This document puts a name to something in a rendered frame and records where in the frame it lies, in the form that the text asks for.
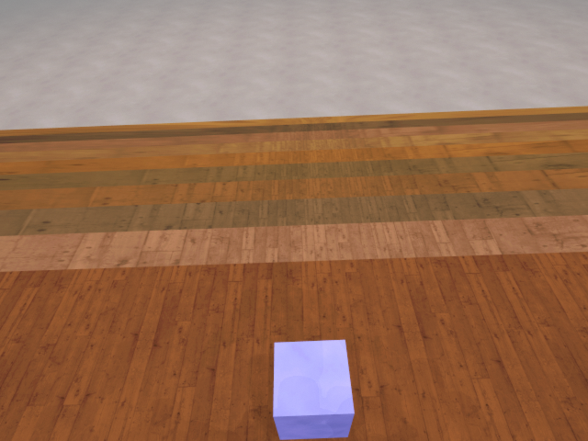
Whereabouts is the carton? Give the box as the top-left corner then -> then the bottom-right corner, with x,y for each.
273,340 -> 355,440

